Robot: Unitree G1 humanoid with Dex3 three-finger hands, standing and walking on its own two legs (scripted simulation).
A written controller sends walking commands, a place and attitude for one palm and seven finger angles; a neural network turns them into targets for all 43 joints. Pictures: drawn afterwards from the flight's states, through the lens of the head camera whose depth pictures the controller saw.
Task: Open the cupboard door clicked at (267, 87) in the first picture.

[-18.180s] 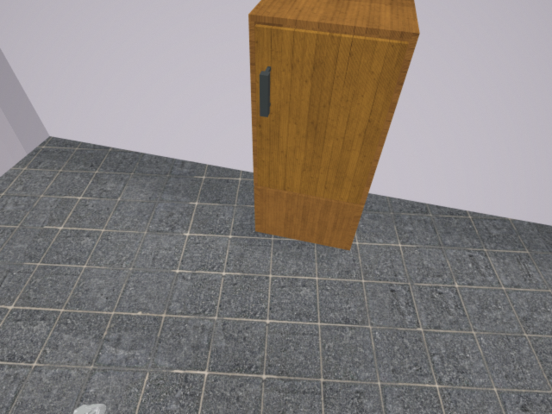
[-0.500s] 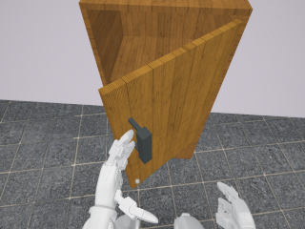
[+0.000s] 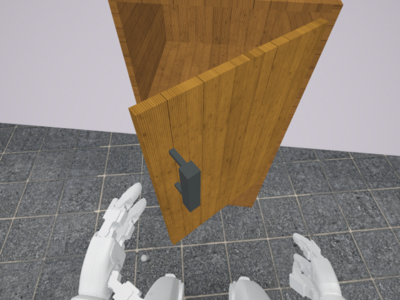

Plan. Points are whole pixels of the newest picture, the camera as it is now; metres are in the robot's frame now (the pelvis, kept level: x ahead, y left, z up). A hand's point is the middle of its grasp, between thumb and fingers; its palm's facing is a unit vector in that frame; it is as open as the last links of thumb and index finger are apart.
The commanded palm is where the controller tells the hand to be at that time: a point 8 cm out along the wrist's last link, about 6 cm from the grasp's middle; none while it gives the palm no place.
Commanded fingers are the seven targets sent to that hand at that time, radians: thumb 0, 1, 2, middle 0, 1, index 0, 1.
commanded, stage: slide the hand sideways off the handle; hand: left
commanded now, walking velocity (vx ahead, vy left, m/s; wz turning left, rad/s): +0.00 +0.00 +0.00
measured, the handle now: (183, 180) +0.32 +0.06 +0.08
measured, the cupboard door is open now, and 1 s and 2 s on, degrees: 43 43 43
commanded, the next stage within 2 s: draw the hand back to the body in 0.02 s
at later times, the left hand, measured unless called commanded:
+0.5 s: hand (101, 252) +0.18 +0.15 +0.13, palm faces -0.04 -1.00 -0.05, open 16.3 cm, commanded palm +0.15 +0.21 +0.14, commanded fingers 0.00 -0.50 0.30 -0.15 -0.30 -0.15 -0.30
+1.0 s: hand (15, 217) +0.20 +0.23 +0.20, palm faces +0.30 -0.88 -0.36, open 13.0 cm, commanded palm +0.15 +0.28 +0.23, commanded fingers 0.00 0.38 0.68 -0.18 -0.30 -0.18 -0.30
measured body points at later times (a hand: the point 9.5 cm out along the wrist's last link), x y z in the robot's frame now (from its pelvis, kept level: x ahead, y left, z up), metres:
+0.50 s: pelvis +0.00 +0.01 +0.03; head +0.02 +0.01 +0.48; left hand +0.18 +0.20 +0.13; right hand +0.18 -0.21 -0.03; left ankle +0.01 +0.12 -0.64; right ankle +0.02 -0.10 -0.64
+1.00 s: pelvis +0.02 +0.02 +0.08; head +0.00 +0.00 +0.53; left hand +0.18 +0.28 +0.22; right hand +0.20 -0.19 +0.01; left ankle +0.01 +0.12 -0.64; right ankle +0.02 -0.10 -0.64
